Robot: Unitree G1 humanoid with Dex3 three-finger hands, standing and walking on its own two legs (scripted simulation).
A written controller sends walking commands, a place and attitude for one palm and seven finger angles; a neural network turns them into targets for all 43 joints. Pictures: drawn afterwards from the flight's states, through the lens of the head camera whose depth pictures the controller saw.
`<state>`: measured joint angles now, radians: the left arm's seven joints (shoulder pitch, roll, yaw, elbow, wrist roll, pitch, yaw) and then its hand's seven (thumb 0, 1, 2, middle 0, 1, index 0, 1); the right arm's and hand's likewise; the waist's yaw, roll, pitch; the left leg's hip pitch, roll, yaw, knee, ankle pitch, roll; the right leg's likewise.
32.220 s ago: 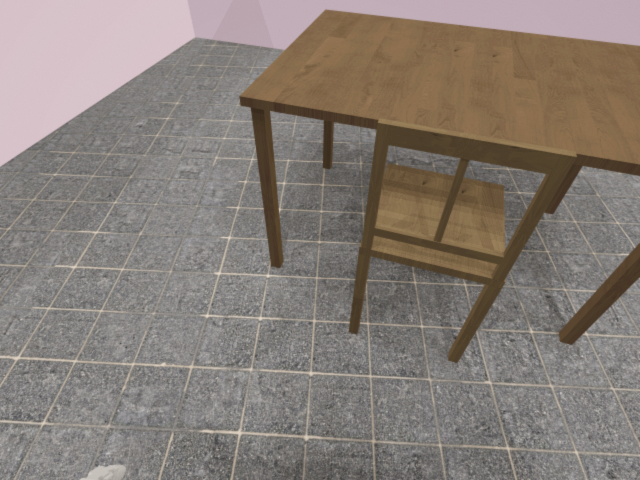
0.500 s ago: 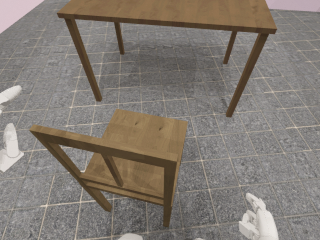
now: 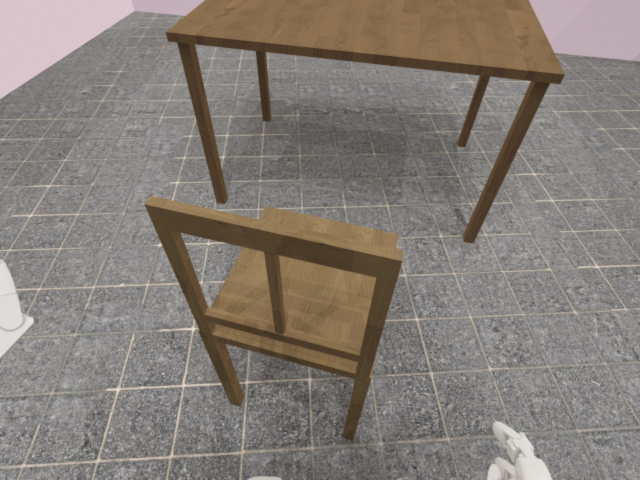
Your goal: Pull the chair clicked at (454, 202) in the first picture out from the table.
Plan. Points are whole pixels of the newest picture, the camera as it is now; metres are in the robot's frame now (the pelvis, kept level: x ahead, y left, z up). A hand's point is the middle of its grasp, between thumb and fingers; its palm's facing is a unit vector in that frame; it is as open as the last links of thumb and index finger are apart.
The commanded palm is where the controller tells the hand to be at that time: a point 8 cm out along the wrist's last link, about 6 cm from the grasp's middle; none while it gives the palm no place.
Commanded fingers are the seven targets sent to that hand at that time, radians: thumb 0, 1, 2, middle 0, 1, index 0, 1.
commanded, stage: stop stepping back and stand still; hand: left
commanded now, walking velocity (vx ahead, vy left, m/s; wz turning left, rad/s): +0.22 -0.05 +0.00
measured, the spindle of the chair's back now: (276, 295) +0.41 +0.13 -0.09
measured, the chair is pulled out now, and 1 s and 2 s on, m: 0.66 0.66 0.66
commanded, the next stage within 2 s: let the arm hang, fingers relaxed in 0.84 s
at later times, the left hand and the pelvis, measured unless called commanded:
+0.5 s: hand out of the picture +0.11 +0.29 +0.18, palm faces +0.47 -0.78 -0.40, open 7.4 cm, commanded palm +0.05 +0.31 +0.19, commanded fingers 0.00 0.90 0.90 -0.20 -0.30 -0.20 -0.30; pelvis -0.10 +0.02 +0.01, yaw -2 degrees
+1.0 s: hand (26, 443) +0.11 +0.26 +0.12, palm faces +0.29 -0.82 -0.50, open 7.4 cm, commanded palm none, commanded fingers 0.00 0.90 0.90 -0.20 -0.30 -0.20 -0.30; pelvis -0.11 +0.01 +0.01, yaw -2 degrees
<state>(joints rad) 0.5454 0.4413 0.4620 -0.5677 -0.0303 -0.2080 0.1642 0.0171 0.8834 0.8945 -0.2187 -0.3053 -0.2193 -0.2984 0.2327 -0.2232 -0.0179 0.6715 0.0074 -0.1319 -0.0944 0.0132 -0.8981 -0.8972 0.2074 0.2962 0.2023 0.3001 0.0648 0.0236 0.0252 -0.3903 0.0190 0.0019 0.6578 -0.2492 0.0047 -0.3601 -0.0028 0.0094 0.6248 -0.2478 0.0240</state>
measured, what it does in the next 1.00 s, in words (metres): walks backwards: right foot, then left foot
